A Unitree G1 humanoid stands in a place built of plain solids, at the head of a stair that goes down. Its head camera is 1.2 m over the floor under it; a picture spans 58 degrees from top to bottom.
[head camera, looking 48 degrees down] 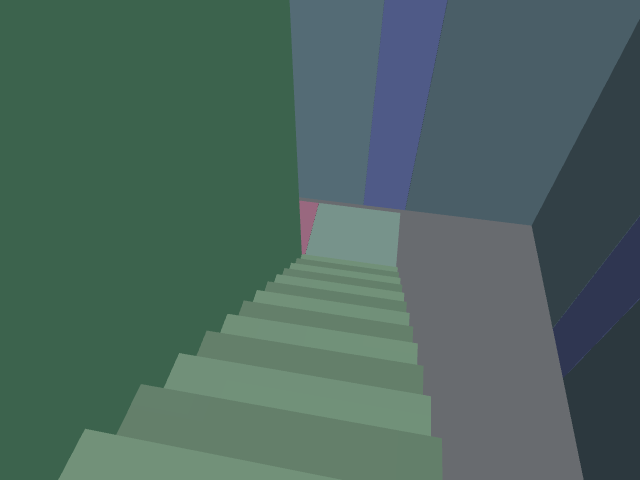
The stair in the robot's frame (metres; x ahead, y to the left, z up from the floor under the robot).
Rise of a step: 0.18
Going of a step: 0.21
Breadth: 1.08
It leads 10 degrees to the right of straight ahead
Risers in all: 13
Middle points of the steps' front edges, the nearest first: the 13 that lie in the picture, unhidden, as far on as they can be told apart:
0.32 0.20 0.00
0.53 0.16 -0.18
0.73 0.12 -0.37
0.94 0.09 -0.55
1.15 0.05 -0.73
1.35 0.01 -0.91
1.55 -0.02 -1.10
1.76 -0.06 -1.28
1.96 -0.10 -1.46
2.17 -0.14 -1.65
2.38 -0.17 -1.83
2.58 -0.21 -2.01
2.79 -0.25 -2.20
